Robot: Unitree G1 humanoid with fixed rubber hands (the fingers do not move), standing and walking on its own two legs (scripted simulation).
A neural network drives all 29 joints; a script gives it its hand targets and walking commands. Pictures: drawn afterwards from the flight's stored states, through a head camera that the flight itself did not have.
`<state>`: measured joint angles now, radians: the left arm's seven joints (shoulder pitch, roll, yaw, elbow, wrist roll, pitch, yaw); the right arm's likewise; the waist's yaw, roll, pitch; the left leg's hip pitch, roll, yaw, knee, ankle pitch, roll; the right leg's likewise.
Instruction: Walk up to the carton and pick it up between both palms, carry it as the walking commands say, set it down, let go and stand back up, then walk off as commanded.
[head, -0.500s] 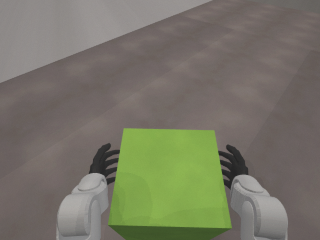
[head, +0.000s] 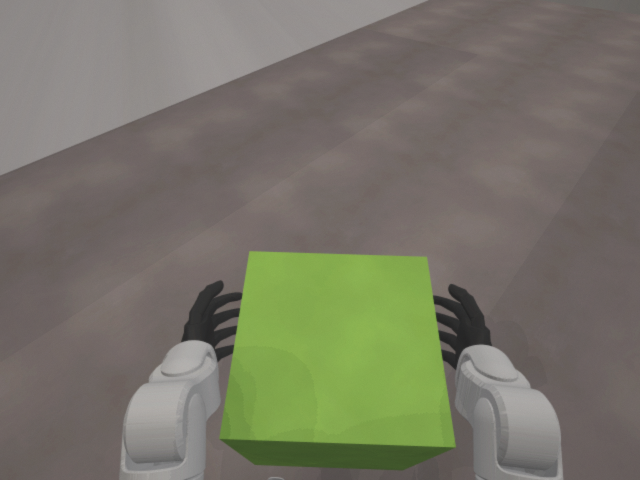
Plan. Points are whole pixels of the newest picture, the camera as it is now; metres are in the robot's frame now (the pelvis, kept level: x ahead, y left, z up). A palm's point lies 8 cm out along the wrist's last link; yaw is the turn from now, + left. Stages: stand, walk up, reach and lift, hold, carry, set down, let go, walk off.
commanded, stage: carry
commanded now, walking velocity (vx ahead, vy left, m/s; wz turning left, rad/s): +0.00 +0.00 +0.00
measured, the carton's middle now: (332, 370) +0.27 +0.01 +0.01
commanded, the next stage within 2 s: hold in 1.90 s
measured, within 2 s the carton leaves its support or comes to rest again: neither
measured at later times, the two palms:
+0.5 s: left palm (211, 347) +0.24 +0.14 +0.10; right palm (485, 354) +0.24 -0.16 +0.10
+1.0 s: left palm (230, 330) +0.27 +0.13 +0.09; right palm (486, 336) +0.27 -0.17 +0.09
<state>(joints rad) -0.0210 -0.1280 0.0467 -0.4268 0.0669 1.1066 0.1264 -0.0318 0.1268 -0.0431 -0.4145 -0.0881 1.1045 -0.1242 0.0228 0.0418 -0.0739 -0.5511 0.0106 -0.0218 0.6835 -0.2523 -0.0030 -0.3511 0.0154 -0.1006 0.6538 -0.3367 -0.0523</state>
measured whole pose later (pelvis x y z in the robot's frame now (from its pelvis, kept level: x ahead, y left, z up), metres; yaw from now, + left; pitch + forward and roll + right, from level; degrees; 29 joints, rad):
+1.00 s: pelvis +0.02 -0.02 +0.02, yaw +0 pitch +3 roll +0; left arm -0.04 -0.13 0.06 -0.27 0.07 0.98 0.13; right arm -0.06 0.13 -0.07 -0.25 -0.08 0.98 -0.13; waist 0.00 0.01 -0.10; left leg -0.37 0.01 -0.01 0.49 -0.18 -0.01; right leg -0.31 0.03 -0.10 0.49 -0.25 -0.07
